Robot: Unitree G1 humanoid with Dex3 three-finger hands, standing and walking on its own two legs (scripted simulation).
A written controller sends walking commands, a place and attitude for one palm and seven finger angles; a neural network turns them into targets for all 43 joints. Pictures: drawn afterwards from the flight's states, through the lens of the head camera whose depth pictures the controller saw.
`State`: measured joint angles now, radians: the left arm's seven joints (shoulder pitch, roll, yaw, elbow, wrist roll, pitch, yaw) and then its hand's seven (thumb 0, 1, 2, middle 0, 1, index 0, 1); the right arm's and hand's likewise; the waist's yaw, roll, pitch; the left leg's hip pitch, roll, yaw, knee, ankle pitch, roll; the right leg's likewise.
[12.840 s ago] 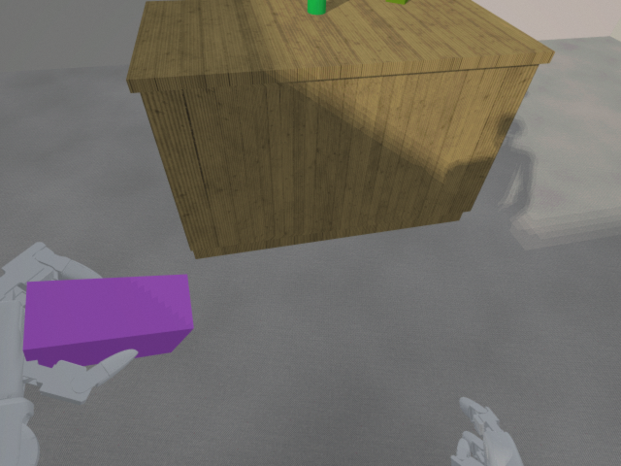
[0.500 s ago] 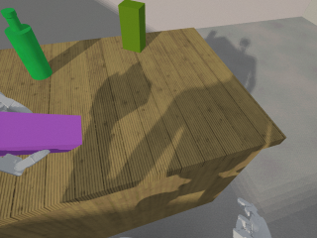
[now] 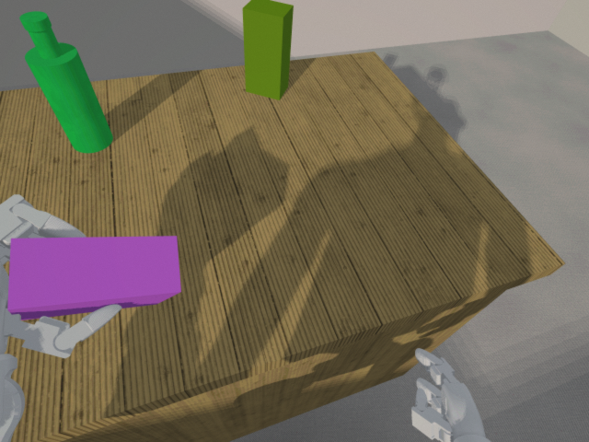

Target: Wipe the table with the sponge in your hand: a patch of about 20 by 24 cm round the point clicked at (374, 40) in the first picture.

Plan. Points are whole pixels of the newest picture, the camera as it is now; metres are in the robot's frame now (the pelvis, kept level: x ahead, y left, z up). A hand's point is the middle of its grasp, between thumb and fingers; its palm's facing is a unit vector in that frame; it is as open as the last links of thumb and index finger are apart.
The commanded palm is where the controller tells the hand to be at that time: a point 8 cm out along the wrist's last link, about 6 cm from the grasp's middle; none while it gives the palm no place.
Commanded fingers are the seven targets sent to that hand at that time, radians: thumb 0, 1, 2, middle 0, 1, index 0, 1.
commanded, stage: come to a stop and stand still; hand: left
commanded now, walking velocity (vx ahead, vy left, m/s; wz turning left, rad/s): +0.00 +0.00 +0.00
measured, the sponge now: (122, 276) +0.24 +0.22 +0.14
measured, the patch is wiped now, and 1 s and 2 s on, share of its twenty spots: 0.00 0.00 0.00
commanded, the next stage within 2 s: look again from close up in 0.10 s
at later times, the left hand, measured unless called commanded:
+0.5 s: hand (100, 301) +0.21 +0.22 +0.14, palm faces +0.38 -0.83 -0.40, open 9.9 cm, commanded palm +0.15 +0.25 +0.18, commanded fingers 0.00 0.10 1.30 -1.20 -1.60 -1.20 -1.60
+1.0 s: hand (66, 226) +0.26 +0.26 +0.19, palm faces +0.49 -0.75 -0.44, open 9.9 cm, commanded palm +0.16 +0.24 +0.18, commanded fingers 0.00 0.10 1.30 -1.20 -1.60 -1.20 -1.60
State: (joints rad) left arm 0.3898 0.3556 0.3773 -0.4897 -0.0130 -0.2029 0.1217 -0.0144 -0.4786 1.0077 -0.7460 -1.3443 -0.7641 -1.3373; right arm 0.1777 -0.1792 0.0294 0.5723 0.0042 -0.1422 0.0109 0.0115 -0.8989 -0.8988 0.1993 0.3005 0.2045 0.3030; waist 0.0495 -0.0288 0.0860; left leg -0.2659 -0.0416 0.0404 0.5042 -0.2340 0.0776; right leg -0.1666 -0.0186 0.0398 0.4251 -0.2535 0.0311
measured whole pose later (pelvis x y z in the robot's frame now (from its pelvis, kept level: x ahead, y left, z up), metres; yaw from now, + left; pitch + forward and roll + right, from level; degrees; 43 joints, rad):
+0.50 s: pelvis -0.01 -0.03 +0.00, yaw +0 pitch -1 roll -2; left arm 0.44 0.34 0.33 -0.41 -0.01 -0.18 0.12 -0.01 -0.48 1.01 -0.75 -1.34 -0.76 -1.34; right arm 0.20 -0.22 0.00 0.59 0.01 -0.10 -0.03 0.01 -0.90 -0.90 0.20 0.30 0.20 0.30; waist 0.03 0.01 0.07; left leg -0.23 0.00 0.02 0.46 -0.20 0.04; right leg -0.13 0.02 0.02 0.36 -0.21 0.02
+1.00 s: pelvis -0.01 -0.03 +0.00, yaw -2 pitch +0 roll -1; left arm 0.16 0.47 0.49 -0.33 -0.03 -0.19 0.10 -0.01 -0.48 1.01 -0.75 -1.34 -0.76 -1.34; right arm 0.15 -0.22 -0.01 0.57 0.01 -0.13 0.03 0.01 -0.90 -0.90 0.20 0.30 0.20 0.30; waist 0.06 -0.01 0.14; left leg -0.28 0.00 0.05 0.50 -0.22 0.04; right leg -0.22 0.02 0.05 0.48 -0.26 0.01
